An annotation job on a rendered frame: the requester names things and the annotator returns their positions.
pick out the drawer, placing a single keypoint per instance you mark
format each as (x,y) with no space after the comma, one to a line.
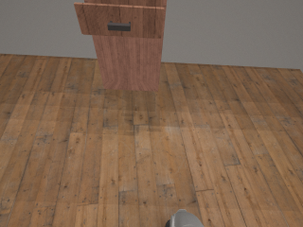
(146,17)

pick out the robot right thigh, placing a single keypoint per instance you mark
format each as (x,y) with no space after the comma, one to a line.
(184,219)

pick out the right robot shin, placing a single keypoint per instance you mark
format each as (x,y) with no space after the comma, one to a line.
(181,210)

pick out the handle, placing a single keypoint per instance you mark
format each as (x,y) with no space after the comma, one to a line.
(119,26)

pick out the cabinet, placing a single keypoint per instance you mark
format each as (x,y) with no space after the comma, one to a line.
(130,63)

